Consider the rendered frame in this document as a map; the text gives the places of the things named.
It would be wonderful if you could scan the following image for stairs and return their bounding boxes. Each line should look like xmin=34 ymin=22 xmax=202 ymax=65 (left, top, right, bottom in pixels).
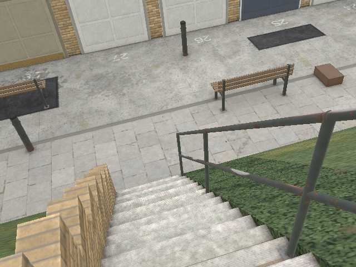
xmin=100 ymin=174 xmax=320 ymax=267

